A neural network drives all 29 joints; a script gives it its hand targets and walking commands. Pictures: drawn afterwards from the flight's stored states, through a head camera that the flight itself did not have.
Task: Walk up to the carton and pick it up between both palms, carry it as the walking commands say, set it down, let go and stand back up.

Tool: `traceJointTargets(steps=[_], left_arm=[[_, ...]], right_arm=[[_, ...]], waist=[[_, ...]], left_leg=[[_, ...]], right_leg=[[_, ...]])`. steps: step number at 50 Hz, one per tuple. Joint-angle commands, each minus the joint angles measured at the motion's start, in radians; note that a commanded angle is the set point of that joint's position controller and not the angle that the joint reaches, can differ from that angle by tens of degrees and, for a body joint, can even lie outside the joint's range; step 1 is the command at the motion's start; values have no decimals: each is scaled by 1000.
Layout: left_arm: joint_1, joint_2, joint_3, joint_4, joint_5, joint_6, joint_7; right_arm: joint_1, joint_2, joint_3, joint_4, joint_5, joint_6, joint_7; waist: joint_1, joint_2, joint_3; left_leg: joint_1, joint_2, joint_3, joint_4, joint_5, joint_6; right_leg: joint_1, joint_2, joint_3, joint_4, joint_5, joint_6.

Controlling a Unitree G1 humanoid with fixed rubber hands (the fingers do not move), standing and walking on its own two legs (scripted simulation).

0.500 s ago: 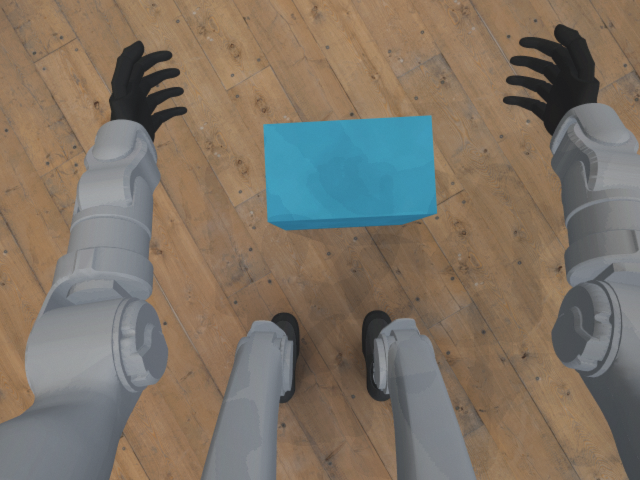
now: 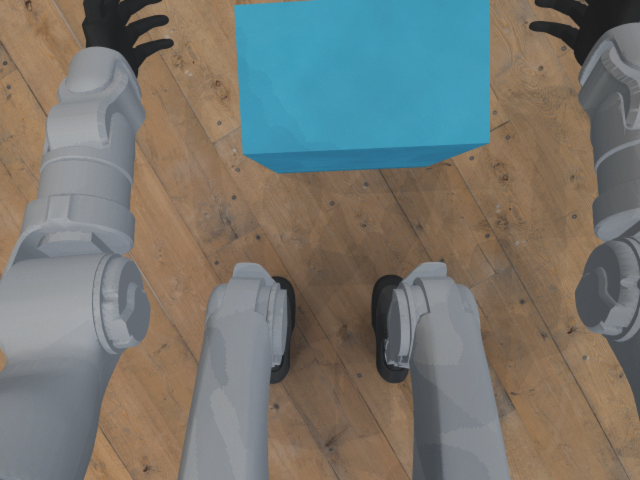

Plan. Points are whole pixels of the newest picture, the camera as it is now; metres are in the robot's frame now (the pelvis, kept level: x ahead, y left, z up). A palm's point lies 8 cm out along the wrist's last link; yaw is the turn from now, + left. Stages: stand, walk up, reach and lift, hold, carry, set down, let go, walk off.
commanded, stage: reach and lift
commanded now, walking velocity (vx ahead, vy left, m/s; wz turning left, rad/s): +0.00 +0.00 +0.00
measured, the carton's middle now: (354, 106) +0.53 -0.04 -0.32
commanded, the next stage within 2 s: none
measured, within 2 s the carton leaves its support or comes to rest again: neither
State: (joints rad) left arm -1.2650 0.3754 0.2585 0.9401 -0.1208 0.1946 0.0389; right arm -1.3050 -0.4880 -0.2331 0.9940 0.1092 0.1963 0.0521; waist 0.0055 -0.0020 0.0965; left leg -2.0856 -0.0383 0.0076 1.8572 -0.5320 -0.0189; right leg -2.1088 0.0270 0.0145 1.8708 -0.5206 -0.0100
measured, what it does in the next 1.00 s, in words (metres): lowers itself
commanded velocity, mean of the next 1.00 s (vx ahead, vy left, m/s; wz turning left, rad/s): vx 0.00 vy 0.00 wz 0.00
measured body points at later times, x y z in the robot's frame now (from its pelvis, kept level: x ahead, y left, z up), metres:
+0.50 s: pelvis +0.00 +0.00 -0.09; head +0.36 -0.01 +0.16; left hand +0.55 +0.21 -0.25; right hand +0.55 -0.24 -0.25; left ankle +0.11 +0.12 -0.43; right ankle +0.11 -0.11 -0.43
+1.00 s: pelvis -0.01 +0.00 -0.09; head +0.35 -0.01 +0.17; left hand +0.55 +0.19 -0.25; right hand +0.55 -0.23 -0.25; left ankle +0.11 +0.12 -0.43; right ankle +0.10 -0.11 -0.43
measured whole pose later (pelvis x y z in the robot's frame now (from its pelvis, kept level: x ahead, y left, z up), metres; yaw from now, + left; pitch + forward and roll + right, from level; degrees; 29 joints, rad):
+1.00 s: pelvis -0.01 +0.00 -0.09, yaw +0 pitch +36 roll +2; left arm -1.38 0.38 0.15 1.08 -0.21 0.08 0.11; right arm -1.43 -0.47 -0.10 1.14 0.22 0.09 -0.05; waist 0.00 0.00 0.34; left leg -2.23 -0.03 0.02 2.19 -0.59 -0.02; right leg -2.25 0.01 0.00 2.20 -0.58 -0.02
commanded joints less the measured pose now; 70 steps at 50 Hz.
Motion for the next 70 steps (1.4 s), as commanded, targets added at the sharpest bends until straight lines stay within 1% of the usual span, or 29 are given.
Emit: traceJointTargets(steps=[1, 9, 16, 20, 24, 28, 37, 49, 51, 57, 60, 64, 70], left_arm=[[-249, 162, 14, -76, -6, -28, 1], [-296, 180, -3, -38, -36, -59, 10], [-328, 191, -24, -4, -61, -91, 21], [-343, 210, -43, -51, -84, -102, 38], [-336, 208, -65, -69, -100, -100, 51], [-315, 188, -77, -52, -102, -101, 55], [-302, 159, -73, -2, -86, -118, 61], [-363, 118, -105, 43, -92, -134, 69], [-375, 108, -111, 47, -92, -136, 72], [-396, 86, -107, 65, -77, -146, 84], [-403, 76, -104, 72, -71, -151, 89], [-416, 45, -116, 78, -72, -159, 91], [-450, -34, -172, 66, -112, -167, 84]], right_arm=[[-258, -159, -11, -86, 5, -25, -11], [-304, -157, 22, -67, 31, -50, -32], [-337, -162, 47, -34, 54, -78, -51], [-354, -190, 56, -81, 72, -89, -67], [-352, -196, 69, -88, 85, -90, -75], [-333, -177, 77, -62, 90, -94, -77], [-316, -150, 82, 3, 96, -111, -84], [-381, -105, 129, 57, 116, -127, -102], [-394, -85, 145, 61, 122, -128, -105], [-430, -26, 189, 70, 145, -132, -115], [-440, -2, 205, 75, 149, -134, -122], [-448, 33, 225, 81, 148, -139, -131], [-478, 104, 271, 66, 170, -147, -132]], waist=[[4, -48, -1063], [10, -45, -1028], [7, -35, -986], [-3, -27, -1095], [-9, -26, -1110], [-11, -30, -1045], [-2, -23, -948], [1, -25, -931], [8, -28, -936], [49, -43, -942], [60, -50, -944], [59, -55, -947], [42, -55, -966]], left_leg=[[469, -10, 55, -85, 212, -23], [423, 1, 43, 32, 221, -22], [393, 11, 28, 128, 237, -21], [454, 10, 31, 172, 278, -16], [473, 11, 34, 193, 279, -11], [451, 10, 32, 200, 267, -8], [417, 9, 23, 196, 271, -9], [399, 8, 20, 181, 236, -8], [398, 7, 23, 179, 232, -7], [387, 3, 31, 174, 229, -2], [378, 1, 35, 172, 227, -1], [370, -3, 37, 167, 228, -1], [376, -11, 33, 159, 251, 2]], right_leg=[[610, -4, -21, -105, 251, 43], [581, -15, -9, 11, 261, 40], [538, -27, 1, 109, 276, 35], [580, -29, -4, 158, 313, 29], [578, -29, -9, 184, 309, 23], [535, -29, -11, 193, 291, 19], [463, -27, -8, 188, 279, 20], [463, -23, -3, 164, 249, 21], [471, -20, -2, 160, 247, 22], [484, -8, 3, 150, 248, 28], [491, -2, 6, 144, 251, 31], [502, 5, 8, 135, 260, 33], [518, 12, 7, 124, 291, 30]])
